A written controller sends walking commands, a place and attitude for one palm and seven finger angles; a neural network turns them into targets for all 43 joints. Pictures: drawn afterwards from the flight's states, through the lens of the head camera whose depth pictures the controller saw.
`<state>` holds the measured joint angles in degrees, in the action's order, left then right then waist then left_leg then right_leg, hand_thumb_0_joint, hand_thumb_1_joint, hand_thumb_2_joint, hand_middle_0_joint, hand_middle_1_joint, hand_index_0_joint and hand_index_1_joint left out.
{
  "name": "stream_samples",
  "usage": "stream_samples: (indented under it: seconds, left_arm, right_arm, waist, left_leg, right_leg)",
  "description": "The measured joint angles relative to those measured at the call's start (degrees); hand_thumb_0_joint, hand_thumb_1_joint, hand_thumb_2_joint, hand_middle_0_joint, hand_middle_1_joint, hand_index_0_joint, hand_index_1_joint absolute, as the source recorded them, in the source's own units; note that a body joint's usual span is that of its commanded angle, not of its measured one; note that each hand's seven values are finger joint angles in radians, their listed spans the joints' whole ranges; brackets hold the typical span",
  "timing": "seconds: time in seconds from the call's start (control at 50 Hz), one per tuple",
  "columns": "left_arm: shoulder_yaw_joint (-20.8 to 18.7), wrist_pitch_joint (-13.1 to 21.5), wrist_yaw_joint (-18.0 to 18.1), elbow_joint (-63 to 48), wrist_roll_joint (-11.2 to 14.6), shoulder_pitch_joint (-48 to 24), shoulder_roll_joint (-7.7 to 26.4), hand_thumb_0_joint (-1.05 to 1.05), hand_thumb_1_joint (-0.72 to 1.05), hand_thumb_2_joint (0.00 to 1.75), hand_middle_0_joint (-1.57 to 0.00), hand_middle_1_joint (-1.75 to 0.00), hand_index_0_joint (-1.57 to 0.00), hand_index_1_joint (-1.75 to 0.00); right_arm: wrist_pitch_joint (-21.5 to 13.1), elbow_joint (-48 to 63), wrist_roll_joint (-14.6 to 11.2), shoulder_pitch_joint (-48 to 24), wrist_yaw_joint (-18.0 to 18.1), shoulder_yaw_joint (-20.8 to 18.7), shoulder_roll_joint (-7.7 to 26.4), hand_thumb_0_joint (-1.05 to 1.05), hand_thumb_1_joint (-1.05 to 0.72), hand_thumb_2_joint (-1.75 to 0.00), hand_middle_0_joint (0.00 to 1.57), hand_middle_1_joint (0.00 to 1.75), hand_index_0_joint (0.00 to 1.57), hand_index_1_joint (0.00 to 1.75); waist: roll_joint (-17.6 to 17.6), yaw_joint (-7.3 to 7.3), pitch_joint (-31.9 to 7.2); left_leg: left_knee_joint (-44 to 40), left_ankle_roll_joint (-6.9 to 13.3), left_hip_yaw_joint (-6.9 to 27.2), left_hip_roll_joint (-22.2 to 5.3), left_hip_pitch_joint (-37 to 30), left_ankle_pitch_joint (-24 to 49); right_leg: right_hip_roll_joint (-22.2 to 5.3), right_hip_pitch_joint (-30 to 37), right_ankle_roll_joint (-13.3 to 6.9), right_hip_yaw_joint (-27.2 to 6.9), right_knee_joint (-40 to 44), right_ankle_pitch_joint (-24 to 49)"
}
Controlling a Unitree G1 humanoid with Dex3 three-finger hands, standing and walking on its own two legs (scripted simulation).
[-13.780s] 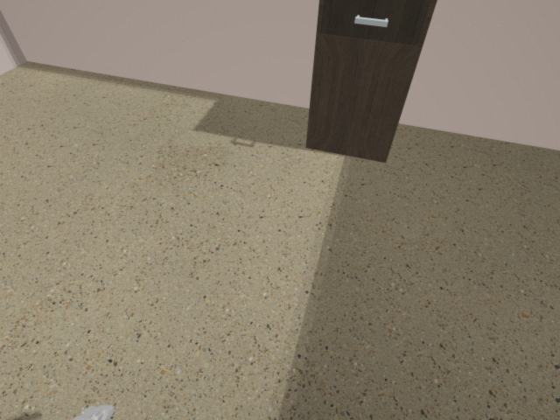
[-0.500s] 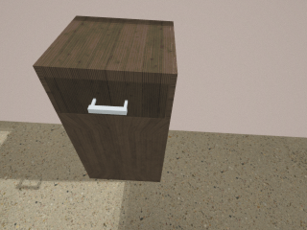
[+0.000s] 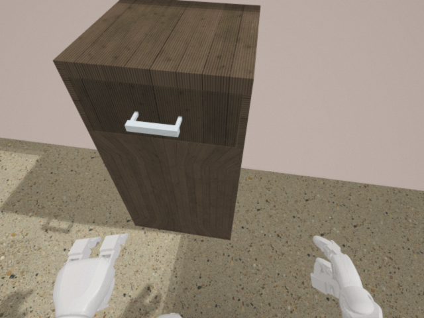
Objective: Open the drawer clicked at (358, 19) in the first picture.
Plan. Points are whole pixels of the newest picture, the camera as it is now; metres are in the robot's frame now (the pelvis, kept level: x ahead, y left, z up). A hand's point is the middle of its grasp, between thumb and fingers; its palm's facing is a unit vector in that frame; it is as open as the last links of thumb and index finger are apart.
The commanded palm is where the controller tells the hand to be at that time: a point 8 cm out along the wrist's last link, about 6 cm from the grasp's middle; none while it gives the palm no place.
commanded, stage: raise the hand with hooked fingers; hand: left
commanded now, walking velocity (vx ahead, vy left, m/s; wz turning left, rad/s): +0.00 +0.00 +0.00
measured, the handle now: (155, 123) +0.55 +0.25 +0.02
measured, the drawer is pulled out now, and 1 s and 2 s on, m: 0.00 0.00 0.00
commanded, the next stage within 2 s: move the hooked fingers above the handle in 1.36 s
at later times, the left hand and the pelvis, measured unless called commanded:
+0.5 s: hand (122, 196) +0.29 +0.22 +0.07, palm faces +0.11 -0.09 -0.99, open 12.2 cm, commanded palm +0.26 +0.23 +0.12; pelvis +0.03 +0.00 +0.02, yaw -4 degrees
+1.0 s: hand (97, 140) +0.35 +0.28 +0.14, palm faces +0.11 -0.07 -0.99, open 13.8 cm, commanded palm +0.32 +0.27 +0.19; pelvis +0.02 +0.05 +0.03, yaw -3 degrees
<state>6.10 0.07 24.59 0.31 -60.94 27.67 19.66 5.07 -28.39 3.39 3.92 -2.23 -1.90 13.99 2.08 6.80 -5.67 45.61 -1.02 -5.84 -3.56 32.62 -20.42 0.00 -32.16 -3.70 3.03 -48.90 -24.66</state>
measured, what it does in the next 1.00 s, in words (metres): shifts its weight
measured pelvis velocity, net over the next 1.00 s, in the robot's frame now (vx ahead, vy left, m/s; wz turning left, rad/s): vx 0.02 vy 0.05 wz -0.06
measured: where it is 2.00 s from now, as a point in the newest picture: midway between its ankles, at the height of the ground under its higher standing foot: outside the picture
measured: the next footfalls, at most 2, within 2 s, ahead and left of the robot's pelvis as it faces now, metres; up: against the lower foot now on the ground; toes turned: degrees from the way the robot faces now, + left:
none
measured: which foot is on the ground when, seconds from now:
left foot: down 0.00-1.00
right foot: down 0.00-1.00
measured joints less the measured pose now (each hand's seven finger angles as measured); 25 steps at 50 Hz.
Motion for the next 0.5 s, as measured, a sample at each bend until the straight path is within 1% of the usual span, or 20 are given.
stream_samples:
  seconds: [0.04,0.1,0.16,0.22,0.26,0.3,0.36,0.42,0.46,0.5]
  left_arm:
    - [-1.7,0.6,0.8,-0.4,0.4,-1.5,1.9,0.00,0.41,0.69,-0.26,-0.61,-0.26,-0.61]
    - [-3.5,2.3,0.6,-0.9,2.3,-6.9,2.8,0.00,0.33,0.66,-0.26,-0.65,-0.27,-0.65]
    - [-3.1,2.4,-1.3,-1.3,3.7,-12.7,1.7,0.00,0.26,0.63,-0.27,-0.70,-0.27,-0.70]
    - [-1.8,0.8,-4.5,-1.1,3.7,-15.6,0.8,0.00,0.20,0.60,-0.27,-0.74,-0.27,-0.74]
    - [-1.9,0.0,-6.2,-1.0,3.7,-15.0,1.0,0.00,0.16,0.58,-0.27,-0.77,-0.27,-0.77]
    - [-2.7,-0.5,-7.6,-1.0,4.1,-13.2,1.8,0.00,0.11,0.56,-0.27,-0.80,-0.28,-0.80]
    - [-3.7,-0.7,-8.9,-1.8,4.6,-10.7,3.2,0.00,0.04,0.53,-0.28,-0.84,-0.28,-0.84]
    - [-4.7,0.5,-8.2,-3.2,5.3,-10.2,3.7,0.00,-0.03,0.50,-0.28,-0.89,-0.29,-0.89]
    - [-5.3,1.2,-6.8,-4.0,5.5,-11.1,3.6,0.00,-0.07,0.48,-0.29,-0.92,-0.30,-0.92]
    - [-5.6,1.2,-5.6,-4.1,5.5,-12.7,3.2,0.00,-0.12,0.46,-0.29,-0.95,-0.30,-0.95]
  right_arm:
    - [-0.3,-0.9,0.6,-0.9,0.4,0.0,0.1,0.01,-0.91,-0.90,0.20,0.30,0.20,0.29]
    - [-1.5,-2.5,1.0,-1.8,1.0,0.5,-0.2,0.01,-0.91,-0.90,0.20,0.30,0.20,0.29]
    - [-1.5,-3.7,0.6,-1.7,1.2,1.5,-1.3,0.01,-0.91,-0.90,0.20,0.30,0.20,0.29]
    - [-0.1,-4.7,-0.3,-0.3,1.3,2.7,-2.6,0.01,-0.90,-0.90,0.20,0.30,0.20,0.29]
    - [0.7,-5.2,-1.0,0.8,1.4,3.7,-3.0,0.01,-0.90,-0.89,0.21,0.30,0.20,0.29]
    - [1.1,-5.4,-1.4,1.8,1.4,4.3,-3.0,0.01,-0.90,-0.89,0.21,0.30,0.20,0.29]
    - [1.2,-5.7,-1.3,3.4,1.9,3.6,-2.0,0.01,-0.90,-0.89,0.21,0.30,0.20,0.30]
    - [0.5,-6.6,-1.1,4.6,2.7,1.6,-0.1,0.01,-0.90,-0.89,0.21,0.30,0.20,0.29]
    - [0.0,-7.3,-1.1,5.0,3.1,0.2,1.2,0.01,-0.90,-0.90,0.21,0.30,0.20,0.29]
    - [-0.3,-7.9,-1.3,5.0,3.2,-0.9,2.1,0.01,-0.90,-0.90,0.20,0.30,0.20,0.29]
  waist:
    - [-1.6,0.50,-0.1]
    - [-3.7,0.47,0.2]
    - [-4.8,-0.35,0.6]
    - [-4.7,-1.29,0.6]
    - [-4.2,-1.42,0.6]
    - [-3.9,-1.45,1.0]
    - [-4.1,-2.01,1.4]
    - [-4.9,-2.69,1.5]
    - [-5.4,-2.97,1.3]
    - [-5.6,-3.09,1.1]
  left_leg:
    - [1.9,-0.1,1.4,0.1,1.2,-0.8]
    - [3.7,0.2,3.1,0.6,2.4,-1.4]
    - [3.0,0.0,3.6,0.8,1.9,-1.2]
    - [-0.2,-0.2,2.7,0.9,-0.4,-0.1]
    - [-3.0,-0.6,3.6,1.8,-2.6,0.5]
    - [-5.1,-0.4,4.8,2.4,-4.8,0.7]
    - [-6.7,0.1,6.4,2.9,-6.9,0.7]
    - [-7.1,0.1,7.1,3.1,-7.8,0.4]
    - [-7.2,0.0,7.3,3.3,-7.8,0.1]
    - [-7.3,-0.3,7.4,3.6,-7.9,0.0]
  right_leg:
    - [-0.2,-0.4,-0.2,1.4,-1.3,-1.1]
    - [-0.6,-0.6,-0.4,2.9,-2.7,-2.2]
    - [-0.8,-0.1,-0.6,3.3,-2.3,-2.2]
    - [-0.6,1.4,-0.5,2.3,0.1,-1.3]
    - [0.0,2.5,-0.5,0.6,1.9,-0.4]
    - [1.1,3.7,-0.5,-1.6,3.6,0.5]
    - [2.2,5.3,-0.4,-3.5,5.4,1.2]
    - [2.3,6.4,-0.1,-3.7,6.3,1.3]
    - [2.1,6.6,0.2,-3.6,6.5,1.2]
    - [1.8,6.6,0.5,-3.5,6.6,1.1]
